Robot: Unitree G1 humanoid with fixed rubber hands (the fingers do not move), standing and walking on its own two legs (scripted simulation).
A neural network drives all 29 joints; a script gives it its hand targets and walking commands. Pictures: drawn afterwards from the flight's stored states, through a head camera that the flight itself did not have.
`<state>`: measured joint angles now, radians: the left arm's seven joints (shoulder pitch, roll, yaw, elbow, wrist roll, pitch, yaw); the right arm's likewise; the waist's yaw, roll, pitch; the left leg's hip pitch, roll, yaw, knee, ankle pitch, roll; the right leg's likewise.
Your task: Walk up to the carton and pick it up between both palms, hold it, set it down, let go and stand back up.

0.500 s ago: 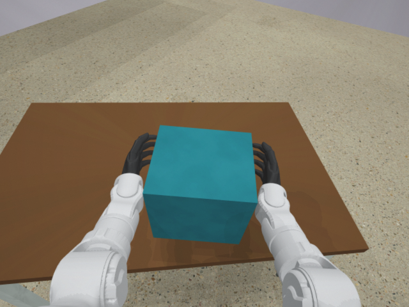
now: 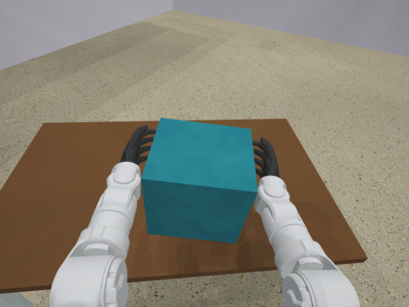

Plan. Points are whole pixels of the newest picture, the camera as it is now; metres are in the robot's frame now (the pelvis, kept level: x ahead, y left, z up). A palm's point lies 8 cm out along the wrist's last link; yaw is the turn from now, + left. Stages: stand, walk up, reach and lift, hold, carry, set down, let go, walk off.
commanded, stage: reach and lift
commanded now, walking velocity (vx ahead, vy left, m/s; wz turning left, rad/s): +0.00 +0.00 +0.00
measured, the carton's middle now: (198, 181) +0.37 +0.00 +0.06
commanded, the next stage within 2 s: hold in 1.44 s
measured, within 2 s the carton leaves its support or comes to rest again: neither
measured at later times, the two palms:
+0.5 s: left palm (117, 149) +0.37 +0.15 +0.16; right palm (268, 159) +0.35 -0.13 +0.14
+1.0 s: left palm (115, 144) +0.37 +0.15 +0.17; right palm (267, 152) +0.36 -0.13 +0.15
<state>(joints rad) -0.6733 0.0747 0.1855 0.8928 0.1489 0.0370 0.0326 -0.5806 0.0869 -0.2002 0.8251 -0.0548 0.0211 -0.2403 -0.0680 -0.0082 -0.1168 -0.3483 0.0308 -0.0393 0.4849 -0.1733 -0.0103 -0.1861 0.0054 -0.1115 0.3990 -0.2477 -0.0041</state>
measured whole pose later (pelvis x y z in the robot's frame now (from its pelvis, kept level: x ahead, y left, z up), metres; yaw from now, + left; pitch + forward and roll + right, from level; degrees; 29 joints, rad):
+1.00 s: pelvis -0.01 -0.01 +0.00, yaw +0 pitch -4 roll -1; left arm -0.68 0.06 0.24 0.49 0.20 0.43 0.01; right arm -0.70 0.07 -0.18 0.71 0.01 0.23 -0.22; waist -0.04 -0.02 -0.04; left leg -0.22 0.03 -0.04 0.41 -0.13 -0.02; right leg -0.08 0.01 -0.11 0.37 -0.23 -0.01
